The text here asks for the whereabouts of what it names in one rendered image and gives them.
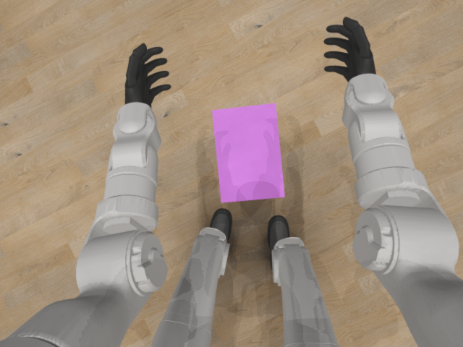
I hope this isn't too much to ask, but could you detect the robot left upper arm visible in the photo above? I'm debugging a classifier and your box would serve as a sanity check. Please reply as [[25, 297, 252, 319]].
[[0, 229, 168, 347]]

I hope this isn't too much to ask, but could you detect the robot left thigh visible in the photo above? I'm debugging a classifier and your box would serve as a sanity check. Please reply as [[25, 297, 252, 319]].
[[150, 234, 230, 347]]

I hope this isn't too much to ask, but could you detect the robot left forearm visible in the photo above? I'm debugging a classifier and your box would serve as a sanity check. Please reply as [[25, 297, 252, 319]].
[[76, 102, 161, 288]]

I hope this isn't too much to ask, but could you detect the robot left foot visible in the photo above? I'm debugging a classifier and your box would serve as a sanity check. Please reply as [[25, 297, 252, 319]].
[[210, 208, 232, 243]]

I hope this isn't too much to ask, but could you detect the robot right forearm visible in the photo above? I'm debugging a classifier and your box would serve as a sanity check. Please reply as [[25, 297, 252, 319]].
[[342, 74, 459, 259]]

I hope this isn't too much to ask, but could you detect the robot right upper arm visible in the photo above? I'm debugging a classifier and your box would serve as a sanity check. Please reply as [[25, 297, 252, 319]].
[[352, 205, 463, 347]]

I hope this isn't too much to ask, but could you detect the robot right hand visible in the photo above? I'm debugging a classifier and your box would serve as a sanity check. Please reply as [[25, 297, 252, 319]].
[[324, 17, 376, 82]]

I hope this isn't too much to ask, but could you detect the robot left hand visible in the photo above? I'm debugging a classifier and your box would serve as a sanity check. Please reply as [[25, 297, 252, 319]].
[[125, 43, 171, 107]]

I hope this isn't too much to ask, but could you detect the carton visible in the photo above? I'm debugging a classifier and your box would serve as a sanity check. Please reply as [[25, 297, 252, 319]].
[[212, 103, 285, 203]]

